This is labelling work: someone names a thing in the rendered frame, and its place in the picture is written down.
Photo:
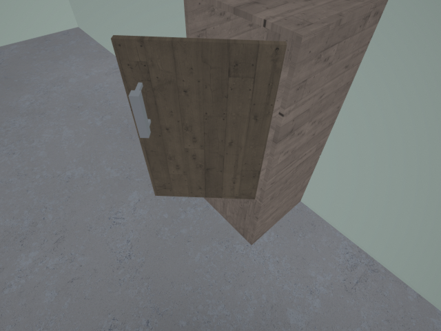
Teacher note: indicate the handle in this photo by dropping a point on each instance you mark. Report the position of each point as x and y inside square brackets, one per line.
[140, 115]

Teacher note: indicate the cupboard door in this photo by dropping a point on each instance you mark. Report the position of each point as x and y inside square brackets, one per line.
[210, 102]

